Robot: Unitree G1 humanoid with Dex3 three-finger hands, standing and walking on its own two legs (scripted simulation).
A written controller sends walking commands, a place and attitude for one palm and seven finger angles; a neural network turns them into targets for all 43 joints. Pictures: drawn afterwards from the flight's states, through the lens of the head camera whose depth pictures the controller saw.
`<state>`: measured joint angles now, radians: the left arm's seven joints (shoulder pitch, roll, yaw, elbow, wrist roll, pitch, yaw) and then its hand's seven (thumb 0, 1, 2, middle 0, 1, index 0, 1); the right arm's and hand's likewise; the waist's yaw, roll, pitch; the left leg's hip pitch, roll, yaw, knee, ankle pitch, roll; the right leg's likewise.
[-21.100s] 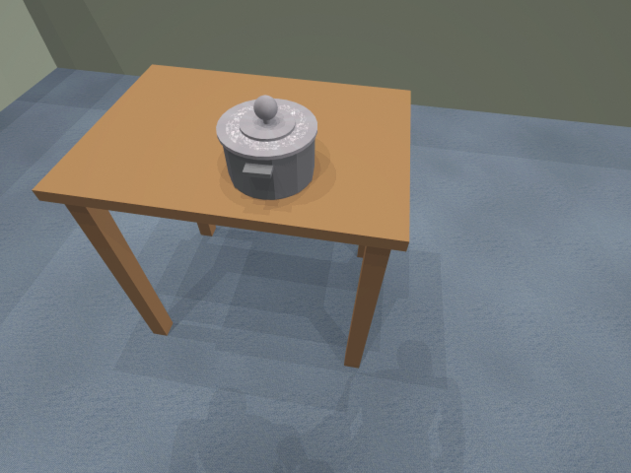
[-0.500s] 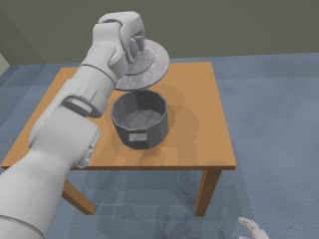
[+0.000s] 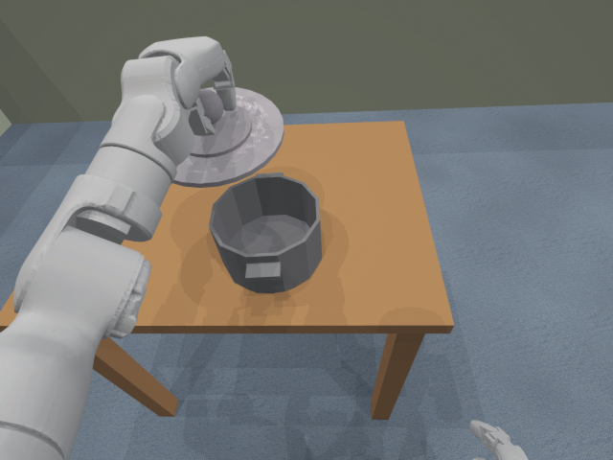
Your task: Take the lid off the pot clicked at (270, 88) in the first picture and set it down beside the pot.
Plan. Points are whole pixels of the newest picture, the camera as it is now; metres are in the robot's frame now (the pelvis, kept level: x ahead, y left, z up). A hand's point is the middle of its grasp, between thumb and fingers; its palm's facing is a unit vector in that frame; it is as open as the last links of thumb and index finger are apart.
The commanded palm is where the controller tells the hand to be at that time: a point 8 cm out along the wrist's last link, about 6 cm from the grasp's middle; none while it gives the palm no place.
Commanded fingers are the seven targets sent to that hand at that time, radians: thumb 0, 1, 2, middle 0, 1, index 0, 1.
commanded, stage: move the lid sideways beside the pot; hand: left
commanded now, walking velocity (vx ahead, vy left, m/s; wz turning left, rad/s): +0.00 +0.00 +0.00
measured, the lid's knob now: (205, 107) +0.50 +0.13 +0.22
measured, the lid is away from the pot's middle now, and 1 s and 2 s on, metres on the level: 0.06 0.17 0.24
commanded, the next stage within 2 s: lower the lid onto the table in 1.72 s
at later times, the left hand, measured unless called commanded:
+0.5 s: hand (143, 117) +0.45 +0.19 +0.24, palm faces -0.21 -0.02 -0.98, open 7.3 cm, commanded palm +0.44 +0.18 +0.30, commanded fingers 0.00 0.72 0.89 -0.97 -1.06 -0.89 -1.04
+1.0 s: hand (103, 116) +0.47 +0.24 +0.23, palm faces -0.24 -0.03 -0.97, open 7.3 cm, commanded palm +0.45 +0.24 +0.30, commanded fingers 0.00 0.72 0.89 -0.97 -1.06 -0.89 -1.04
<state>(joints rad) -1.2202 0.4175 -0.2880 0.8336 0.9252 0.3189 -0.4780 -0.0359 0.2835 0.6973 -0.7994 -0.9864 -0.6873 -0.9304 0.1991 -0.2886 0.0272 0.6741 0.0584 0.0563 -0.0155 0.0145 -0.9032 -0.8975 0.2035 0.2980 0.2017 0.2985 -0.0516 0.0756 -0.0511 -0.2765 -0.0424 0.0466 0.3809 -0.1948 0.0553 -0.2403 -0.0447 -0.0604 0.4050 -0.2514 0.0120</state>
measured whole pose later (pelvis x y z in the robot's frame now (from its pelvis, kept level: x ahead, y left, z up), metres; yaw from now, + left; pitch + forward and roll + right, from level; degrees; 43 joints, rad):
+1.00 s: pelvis -0.01 +0.02 +0.00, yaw +0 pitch +6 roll -1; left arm -1.21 0.66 -0.19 0.88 0.96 0.16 -0.53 -0.05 0.29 0.70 -0.81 -0.99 -0.69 -0.93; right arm 0.26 -0.30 0.01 0.67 0.07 0.09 -0.03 0.01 -0.90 -0.90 0.20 0.30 0.20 0.30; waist -0.08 0.05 -0.03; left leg -0.32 -0.05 0.04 0.40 -0.19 0.08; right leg -0.26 -0.05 -0.06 0.38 -0.22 0.03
